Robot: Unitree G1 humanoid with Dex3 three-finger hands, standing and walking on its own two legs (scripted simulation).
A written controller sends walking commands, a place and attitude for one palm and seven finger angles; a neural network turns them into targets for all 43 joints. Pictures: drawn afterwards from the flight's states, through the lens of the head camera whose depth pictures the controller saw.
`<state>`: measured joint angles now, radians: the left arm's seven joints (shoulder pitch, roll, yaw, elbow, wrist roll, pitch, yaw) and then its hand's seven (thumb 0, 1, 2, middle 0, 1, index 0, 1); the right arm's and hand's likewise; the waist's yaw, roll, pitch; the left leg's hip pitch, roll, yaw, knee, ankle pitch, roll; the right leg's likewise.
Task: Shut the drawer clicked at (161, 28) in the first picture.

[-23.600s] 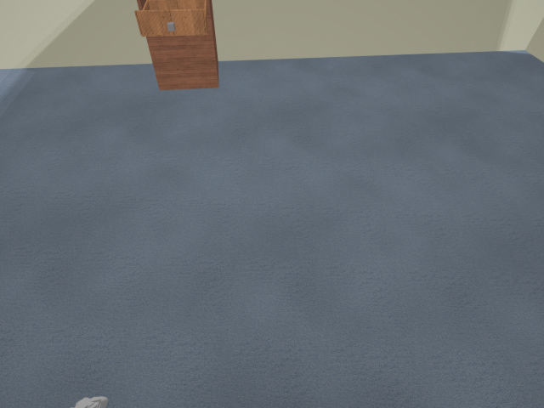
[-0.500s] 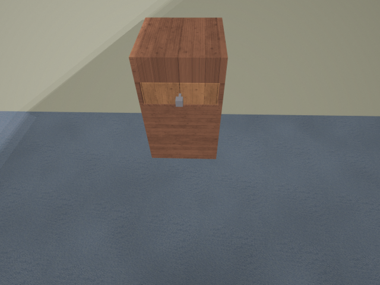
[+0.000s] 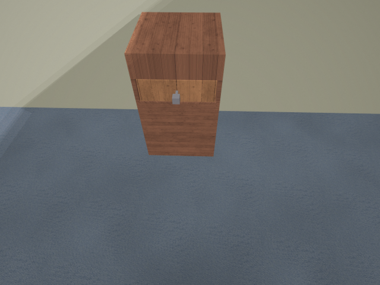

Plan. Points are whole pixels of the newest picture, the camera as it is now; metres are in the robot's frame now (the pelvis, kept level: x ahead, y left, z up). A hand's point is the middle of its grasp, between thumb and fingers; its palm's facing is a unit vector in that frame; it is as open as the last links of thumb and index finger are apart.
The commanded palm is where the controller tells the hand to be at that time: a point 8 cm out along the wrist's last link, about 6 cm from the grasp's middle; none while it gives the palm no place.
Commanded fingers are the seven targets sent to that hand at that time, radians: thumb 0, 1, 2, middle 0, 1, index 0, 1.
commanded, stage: look to check the result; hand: left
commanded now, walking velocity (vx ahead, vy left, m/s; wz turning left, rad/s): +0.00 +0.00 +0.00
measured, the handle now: (176, 96) +0.95 +0.11 -0.24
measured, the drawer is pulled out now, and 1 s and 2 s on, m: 0.00 0.00 0.00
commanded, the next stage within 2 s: stand and wait in 0.32 s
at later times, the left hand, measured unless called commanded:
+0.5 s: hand out of the picture +0.03 +0.18 -0.17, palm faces +0.02 -0.97 -0.24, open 7.4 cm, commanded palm none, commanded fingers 0.00 0.90 0.90 -0.20 -0.30 -0.20 -0.30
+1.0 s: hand out of the picture +0.05 +0.19 -0.16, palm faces +0.00 -0.96 -0.27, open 7.4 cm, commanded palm none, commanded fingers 0.00 0.90 0.90 -0.20 -0.30 -0.20 -0.30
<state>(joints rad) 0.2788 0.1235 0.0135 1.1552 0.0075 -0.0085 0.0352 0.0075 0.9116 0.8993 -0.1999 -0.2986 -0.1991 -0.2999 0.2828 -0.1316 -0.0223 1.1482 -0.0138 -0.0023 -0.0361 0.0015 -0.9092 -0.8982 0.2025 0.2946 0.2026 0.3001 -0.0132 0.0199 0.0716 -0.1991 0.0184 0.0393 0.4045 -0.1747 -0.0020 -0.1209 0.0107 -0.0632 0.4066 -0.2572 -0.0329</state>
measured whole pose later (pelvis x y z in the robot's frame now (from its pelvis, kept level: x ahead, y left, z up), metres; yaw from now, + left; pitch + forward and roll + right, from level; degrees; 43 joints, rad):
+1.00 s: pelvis +0.02 -0.01 +0.00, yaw -1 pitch -1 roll +0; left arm 0.20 0.20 0.02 1.14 0.01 -0.02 0.03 0.01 0.91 0.90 -0.20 -0.30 -0.20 -0.30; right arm 0.20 -0.22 -0.02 1.14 -0.01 0.00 -0.03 0.00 -0.91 -0.90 0.20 0.29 0.20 0.30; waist -0.01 0.03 0.07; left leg -0.15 0.04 0.04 0.35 -0.17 -0.02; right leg -0.07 0.03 -0.06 0.35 -0.25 -0.05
